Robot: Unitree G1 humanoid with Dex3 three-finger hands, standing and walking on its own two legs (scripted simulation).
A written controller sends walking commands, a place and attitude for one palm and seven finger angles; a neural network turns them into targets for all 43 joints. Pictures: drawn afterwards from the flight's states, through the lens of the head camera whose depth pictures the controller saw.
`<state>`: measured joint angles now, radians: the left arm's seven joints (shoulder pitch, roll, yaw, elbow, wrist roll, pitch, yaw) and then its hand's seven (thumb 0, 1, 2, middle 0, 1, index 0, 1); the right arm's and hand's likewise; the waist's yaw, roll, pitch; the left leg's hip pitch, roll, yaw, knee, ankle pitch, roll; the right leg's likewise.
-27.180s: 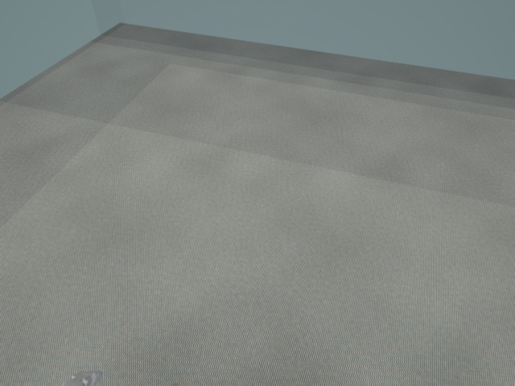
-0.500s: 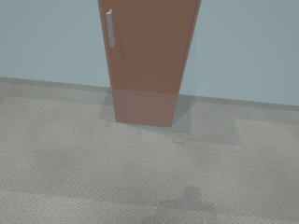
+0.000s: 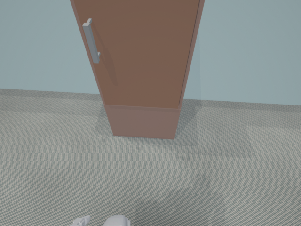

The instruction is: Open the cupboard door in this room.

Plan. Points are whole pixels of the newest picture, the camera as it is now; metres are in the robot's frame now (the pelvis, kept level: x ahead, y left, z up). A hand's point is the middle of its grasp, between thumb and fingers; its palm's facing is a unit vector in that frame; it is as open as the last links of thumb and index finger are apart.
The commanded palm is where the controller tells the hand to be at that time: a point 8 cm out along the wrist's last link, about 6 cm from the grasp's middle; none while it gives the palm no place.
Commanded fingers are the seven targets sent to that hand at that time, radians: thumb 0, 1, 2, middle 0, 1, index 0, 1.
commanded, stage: take the last steps up to it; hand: left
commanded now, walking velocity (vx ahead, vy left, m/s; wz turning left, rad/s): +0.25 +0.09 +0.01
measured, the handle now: (93, 41) +0.74 +0.26 +0.07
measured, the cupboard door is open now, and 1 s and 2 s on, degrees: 0 0 0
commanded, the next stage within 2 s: come to a stop and stand still in 0.20 s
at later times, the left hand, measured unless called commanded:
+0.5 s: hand (67, 216) +0.17 +0.27 -0.18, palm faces +0.04 -0.99 -0.16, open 7.3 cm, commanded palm none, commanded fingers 0.00 0.90 0.90 -0.20 -0.30 -0.20 -0.30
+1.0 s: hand (98, 193) +0.23 +0.18 -0.15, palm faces -0.04 -0.97 -0.25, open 7.3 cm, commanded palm none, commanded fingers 0.00 0.90 0.90 -0.20 -0.30 -0.20 -0.30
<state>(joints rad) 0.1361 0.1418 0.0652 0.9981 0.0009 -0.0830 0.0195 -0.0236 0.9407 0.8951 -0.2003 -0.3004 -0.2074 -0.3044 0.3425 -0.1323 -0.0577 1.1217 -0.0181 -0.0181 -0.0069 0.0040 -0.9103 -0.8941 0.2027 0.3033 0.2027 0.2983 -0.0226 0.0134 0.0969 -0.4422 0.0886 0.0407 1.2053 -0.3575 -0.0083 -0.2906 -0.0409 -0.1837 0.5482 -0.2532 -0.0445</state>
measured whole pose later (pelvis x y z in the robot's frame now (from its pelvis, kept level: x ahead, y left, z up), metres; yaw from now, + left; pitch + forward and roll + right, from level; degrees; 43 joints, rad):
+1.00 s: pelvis +0.15 +0.00 +0.01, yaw -2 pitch +0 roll +2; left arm 0.16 0.15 0.02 1.03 0.02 0.01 0.02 0.00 0.91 0.90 -0.20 -0.30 -0.20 -0.30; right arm 0.21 -0.18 -0.07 1.08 -0.01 0.04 -0.02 0.00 -0.91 -0.89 0.20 0.30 0.20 0.30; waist -0.03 0.04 0.07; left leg -0.35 0.04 0.03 0.83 -0.48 -0.03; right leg -0.24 -0.03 -0.07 0.52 -0.28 -0.04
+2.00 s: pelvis +0.10 +0.03 +0.01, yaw -1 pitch -2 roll +0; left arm 0.31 0.15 0.00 1.08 0.01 -0.01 0.03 0.00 0.91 0.90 -0.19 -0.30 -0.20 -0.30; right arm 0.36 -0.12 0.00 1.08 -0.02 -0.02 -0.02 0.00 -0.91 -0.89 0.20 0.30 0.20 0.30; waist 0.00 -0.01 0.00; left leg -0.18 -0.02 0.06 0.47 -0.26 0.03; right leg -0.26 -0.06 -0.07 0.48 -0.18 0.01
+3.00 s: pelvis +0.20 +0.08 +0.00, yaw -2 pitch +0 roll +0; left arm 0.29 0.16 0.03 1.02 0.02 0.01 0.02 0.00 0.91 0.90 -0.20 -0.30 -0.20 -0.30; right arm 0.22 -0.15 -0.03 1.02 -0.02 -0.02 -0.04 0.02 -0.94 -0.89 0.20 0.30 0.20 0.30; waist 0.02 -0.03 0.05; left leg -0.31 0.04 0.08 0.52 -0.20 0.00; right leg -0.24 -0.07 -0.07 0.53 -0.28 0.04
